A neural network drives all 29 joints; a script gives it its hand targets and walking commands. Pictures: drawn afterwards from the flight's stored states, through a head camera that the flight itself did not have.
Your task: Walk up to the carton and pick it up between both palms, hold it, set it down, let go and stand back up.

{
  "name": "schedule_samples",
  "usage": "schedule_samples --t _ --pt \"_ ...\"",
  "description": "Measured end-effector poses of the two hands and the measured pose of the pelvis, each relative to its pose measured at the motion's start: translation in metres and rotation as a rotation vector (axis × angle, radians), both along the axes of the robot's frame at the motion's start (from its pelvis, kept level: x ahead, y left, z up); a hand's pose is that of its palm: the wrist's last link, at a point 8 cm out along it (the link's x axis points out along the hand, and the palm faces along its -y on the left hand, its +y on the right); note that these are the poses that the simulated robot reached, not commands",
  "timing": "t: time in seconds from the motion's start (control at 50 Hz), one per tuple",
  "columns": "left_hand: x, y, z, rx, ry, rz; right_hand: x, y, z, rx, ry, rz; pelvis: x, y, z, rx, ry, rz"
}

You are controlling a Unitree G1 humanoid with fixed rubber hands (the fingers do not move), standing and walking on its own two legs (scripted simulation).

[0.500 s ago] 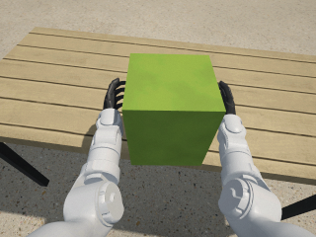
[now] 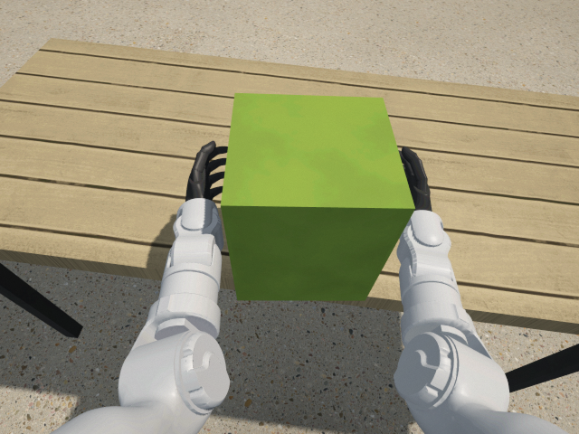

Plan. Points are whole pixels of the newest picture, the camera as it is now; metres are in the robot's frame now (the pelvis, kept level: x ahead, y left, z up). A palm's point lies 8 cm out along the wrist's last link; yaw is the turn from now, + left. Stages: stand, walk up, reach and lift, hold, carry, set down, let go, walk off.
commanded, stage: set down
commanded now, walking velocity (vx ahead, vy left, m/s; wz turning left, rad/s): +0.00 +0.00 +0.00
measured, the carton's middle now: (305, 205) +0.42 +0.00 +0.04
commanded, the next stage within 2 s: none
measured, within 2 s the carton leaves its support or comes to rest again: neither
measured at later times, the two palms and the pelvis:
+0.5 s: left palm (204, 196) +0.41 +0.15 +0.05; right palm (408, 205) +0.42 -0.15 +0.06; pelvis +0.00 +0.00 +0.00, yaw -1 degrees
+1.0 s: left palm (183, 194) +0.42 +0.18 +0.05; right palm (453, 192) +0.44 -0.23 +0.06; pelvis -0.02 -0.01 -0.02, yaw -2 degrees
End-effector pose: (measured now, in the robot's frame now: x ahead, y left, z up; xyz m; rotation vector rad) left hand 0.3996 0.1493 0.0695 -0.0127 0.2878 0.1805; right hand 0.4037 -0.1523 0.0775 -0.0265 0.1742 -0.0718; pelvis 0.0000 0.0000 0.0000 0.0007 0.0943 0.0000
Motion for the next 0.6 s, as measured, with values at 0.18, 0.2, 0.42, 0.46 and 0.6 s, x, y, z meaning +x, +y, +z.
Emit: schedule_samples --t 0.18,0.2,0.42,0.46,0.6 --pt "0.001 0.000 -0.002 0.018 0.000 -0.004 0.001 0.000 -0.004 -0.002 0.002 0.007 0.001 0.001 0.000 -0.001 -0.001 -0.003" --pt "0.001 0.000 -0.003 0.018 0.000 -0.004 0.001 -0.001 -0.004 -0.003 0.003 0.006 0.001 0.001 0.000 -0.001 -0.001 -0.002" --pt "0.007 0.000 -0.009 0.044 0.015 -0.004 0.008 -0.002 -0.013 -0.008 0.040 0.025 0.002 0.001 -0.002 -0.003 0.039 -0.011" --pt "0.010 0.001 -0.013 0.056 0.023 -0.008 0.011 -0.002 -0.017 -0.012 0.059 0.031 0.002 0.000 -0.002 -0.005 0.060 -0.018" --pt "0.027 0.002 -0.020 0.063 0.040 -0.020 0.029 -0.003 -0.031 -0.001 0.123 0.045 0.002 0.001 -0.010 -0.016 0.186 -0.033"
